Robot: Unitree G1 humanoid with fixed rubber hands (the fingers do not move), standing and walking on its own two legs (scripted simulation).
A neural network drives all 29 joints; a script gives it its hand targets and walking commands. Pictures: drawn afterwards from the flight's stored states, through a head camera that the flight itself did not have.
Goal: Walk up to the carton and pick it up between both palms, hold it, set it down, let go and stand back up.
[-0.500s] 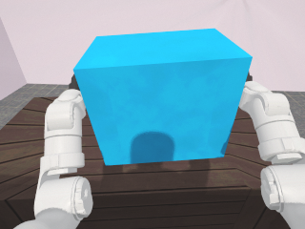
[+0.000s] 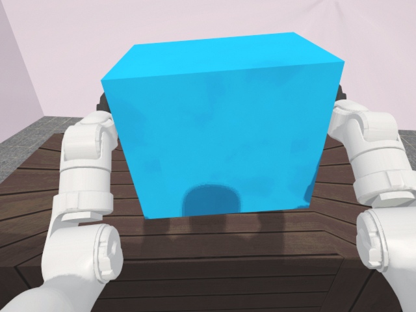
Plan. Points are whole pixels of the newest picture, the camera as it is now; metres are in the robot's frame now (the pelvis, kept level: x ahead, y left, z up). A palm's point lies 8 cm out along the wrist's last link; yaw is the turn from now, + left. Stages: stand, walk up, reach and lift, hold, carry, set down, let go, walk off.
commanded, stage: hold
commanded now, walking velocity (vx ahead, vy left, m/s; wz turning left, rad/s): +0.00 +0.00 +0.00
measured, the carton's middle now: (219, 124) +0.38 +0.00 +0.27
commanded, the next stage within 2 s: none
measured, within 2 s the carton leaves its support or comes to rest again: neither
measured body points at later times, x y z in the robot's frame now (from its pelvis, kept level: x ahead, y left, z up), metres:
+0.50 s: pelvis +0.01 +0.00 +0.00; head -0.09 +0.01 +0.44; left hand +0.38 +0.21 +0.28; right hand +0.39 -0.20 +0.30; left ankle +0.03 +0.12 -0.75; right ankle +0.01 -0.11 -0.75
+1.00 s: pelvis +0.01 +0.00 +0.00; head -0.09 +0.01 +0.44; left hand +0.38 +0.21 +0.28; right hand +0.39 -0.20 +0.30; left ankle +0.03 +0.12 -0.75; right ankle +0.01 -0.11 -0.75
